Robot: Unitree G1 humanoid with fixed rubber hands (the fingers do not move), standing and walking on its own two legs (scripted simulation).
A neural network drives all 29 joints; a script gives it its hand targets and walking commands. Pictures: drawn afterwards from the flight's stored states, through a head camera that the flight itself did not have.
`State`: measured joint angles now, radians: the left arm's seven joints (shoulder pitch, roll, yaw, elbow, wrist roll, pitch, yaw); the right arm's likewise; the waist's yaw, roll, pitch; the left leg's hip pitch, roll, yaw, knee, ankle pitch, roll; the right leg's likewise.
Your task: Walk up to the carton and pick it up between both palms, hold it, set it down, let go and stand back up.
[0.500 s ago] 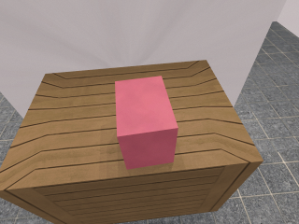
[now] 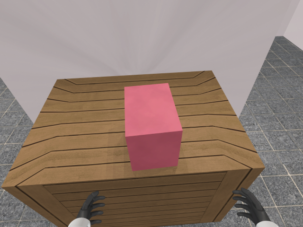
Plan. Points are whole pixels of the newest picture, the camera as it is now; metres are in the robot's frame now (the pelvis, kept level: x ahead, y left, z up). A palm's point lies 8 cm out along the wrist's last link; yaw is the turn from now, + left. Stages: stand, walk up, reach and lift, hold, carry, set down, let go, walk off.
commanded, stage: reach and lift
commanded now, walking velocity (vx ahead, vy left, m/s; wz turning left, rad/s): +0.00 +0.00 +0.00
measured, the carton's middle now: (150, 126) +0.46 +0.01 -0.02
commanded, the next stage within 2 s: none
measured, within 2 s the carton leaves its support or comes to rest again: neither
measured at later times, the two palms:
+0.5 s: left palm (84, 210) +0.20 +0.20 -0.05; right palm (245, 208) +0.18 -0.22 -0.05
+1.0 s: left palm (91, 191) +0.23 +0.18 -0.01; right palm (232, 180) +0.24 -0.20 -0.01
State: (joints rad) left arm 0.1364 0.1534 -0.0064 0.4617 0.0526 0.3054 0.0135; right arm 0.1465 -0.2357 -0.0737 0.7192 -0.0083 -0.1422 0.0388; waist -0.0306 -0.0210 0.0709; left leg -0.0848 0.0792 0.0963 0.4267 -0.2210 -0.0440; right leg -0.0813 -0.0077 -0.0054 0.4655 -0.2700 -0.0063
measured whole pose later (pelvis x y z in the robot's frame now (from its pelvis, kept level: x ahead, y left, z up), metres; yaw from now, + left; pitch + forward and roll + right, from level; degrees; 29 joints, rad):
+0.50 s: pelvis +0.02 +0.01 +0.01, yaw -1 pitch -4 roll +0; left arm 0.23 0.12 -0.06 0.41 -0.01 0.00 0.12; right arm 0.25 -0.18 -0.06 0.58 0.05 -0.24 0.06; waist 0.00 -0.02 0.04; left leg -0.06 0.07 0.11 0.33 -0.20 -0.04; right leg -0.06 -0.02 0.01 0.35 -0.23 0.01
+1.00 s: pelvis +0.03 +0.00 +0.01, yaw +1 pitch -4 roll +0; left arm 0.20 0.06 -0.06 0.36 -0.02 -0.20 0.12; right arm 0.17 -0.16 0.01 0.52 0.14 -0.35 0.01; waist 0.01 0.00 0.04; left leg -0.04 0.08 0.09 0.33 -0.21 -0.05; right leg -0.02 0.00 -0.02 0.34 -0.25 -0.01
